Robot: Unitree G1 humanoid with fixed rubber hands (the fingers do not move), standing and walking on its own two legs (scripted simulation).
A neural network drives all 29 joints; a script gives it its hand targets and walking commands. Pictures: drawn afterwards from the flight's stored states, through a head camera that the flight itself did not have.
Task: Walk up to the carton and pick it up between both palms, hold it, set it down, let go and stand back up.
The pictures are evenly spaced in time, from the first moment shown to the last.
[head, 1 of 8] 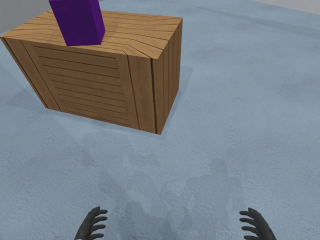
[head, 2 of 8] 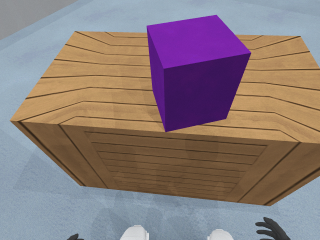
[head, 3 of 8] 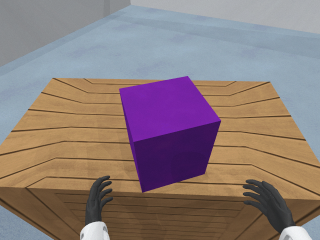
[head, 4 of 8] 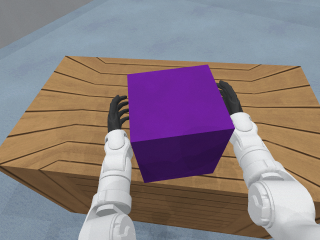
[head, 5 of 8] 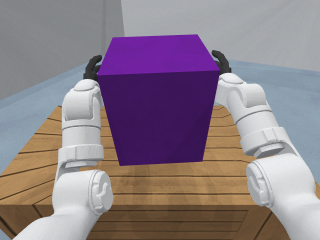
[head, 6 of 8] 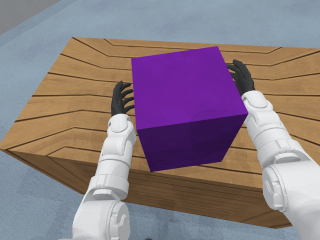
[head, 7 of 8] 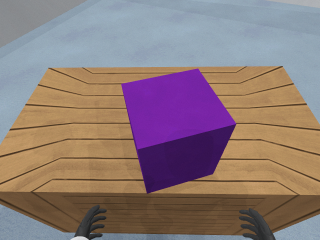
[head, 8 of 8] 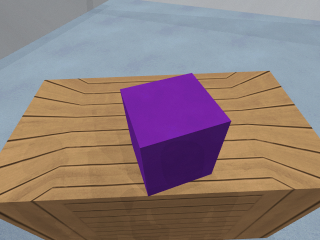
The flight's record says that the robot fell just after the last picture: no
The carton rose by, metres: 0.22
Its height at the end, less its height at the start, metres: +0.00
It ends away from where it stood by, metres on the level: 0.02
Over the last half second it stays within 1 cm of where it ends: yes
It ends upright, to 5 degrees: yes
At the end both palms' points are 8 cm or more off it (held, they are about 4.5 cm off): yes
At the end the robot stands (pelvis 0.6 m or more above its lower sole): yes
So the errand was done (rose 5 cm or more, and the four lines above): yes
